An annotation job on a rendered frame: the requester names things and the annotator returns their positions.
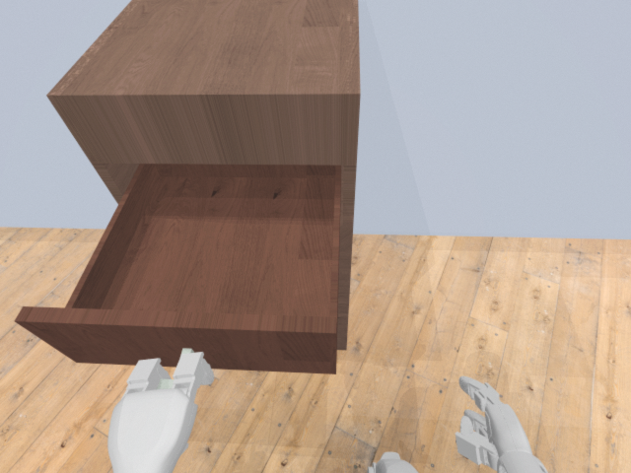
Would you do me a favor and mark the robot right forearm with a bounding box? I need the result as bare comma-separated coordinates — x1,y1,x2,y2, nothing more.
497,451,548,473

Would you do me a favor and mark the handle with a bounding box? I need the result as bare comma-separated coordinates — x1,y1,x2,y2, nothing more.
157,348,197,396

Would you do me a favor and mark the robot left hand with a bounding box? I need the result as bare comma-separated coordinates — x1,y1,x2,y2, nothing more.
107,352,214,473

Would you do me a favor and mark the robot right hand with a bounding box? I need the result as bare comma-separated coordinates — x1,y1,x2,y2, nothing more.
456,376,532,471

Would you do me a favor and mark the drawer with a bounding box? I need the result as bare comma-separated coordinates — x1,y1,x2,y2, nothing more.
15,164,341,374

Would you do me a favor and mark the cabinet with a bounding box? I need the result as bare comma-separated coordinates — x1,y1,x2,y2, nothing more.
46,0,361,350

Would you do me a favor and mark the right robot shin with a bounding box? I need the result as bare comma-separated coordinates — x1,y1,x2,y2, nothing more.
380,452,400,460

